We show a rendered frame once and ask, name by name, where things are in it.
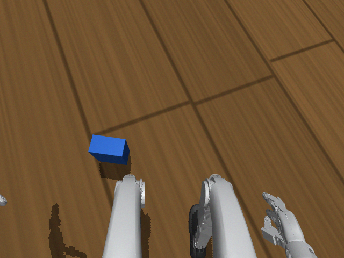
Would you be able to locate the right robot hand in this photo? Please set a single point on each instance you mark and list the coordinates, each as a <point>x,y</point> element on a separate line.
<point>288,228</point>

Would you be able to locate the right robot foot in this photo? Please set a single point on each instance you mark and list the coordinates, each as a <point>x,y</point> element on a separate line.
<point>193,223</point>

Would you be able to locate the carton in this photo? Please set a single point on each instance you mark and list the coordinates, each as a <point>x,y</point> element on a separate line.
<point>109,149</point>

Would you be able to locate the right robot arm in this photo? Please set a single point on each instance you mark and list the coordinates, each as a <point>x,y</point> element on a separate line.
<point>299,249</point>

